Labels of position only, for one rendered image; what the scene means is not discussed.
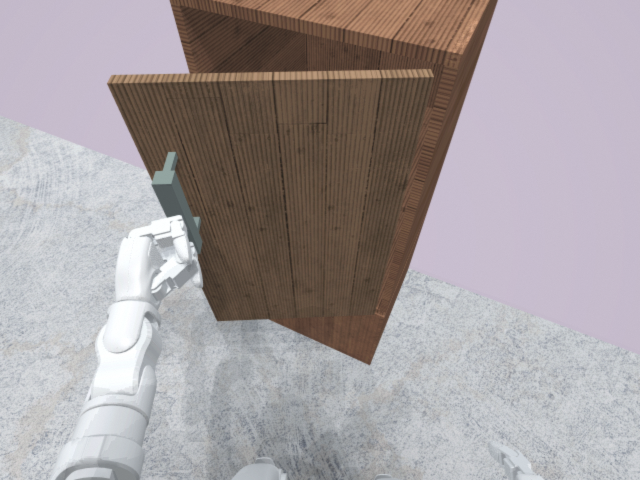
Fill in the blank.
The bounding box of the handle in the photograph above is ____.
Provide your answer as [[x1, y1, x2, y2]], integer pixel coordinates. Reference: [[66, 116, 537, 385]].
[[151, 152, 203, 254]]

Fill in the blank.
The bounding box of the cupboard door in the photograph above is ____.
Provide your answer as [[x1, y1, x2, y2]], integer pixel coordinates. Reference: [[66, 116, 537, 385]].
[[107, 69, 434, 321]]

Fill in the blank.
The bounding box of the robot right hand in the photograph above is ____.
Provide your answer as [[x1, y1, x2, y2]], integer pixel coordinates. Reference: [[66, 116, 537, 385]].
[[488, 440, 544, 480]]

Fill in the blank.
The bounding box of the robot left shin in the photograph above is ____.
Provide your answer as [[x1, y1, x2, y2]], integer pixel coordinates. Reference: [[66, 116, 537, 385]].
[[254, 457, 275, 466]]

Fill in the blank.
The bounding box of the robot left hand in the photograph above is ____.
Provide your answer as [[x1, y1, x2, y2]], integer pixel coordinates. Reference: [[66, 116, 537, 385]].
[[115, 215, 203, 311]]

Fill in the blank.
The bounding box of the left robot forearm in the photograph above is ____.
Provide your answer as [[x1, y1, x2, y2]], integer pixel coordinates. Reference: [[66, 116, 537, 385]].
[[49, 300, 162, 480]]

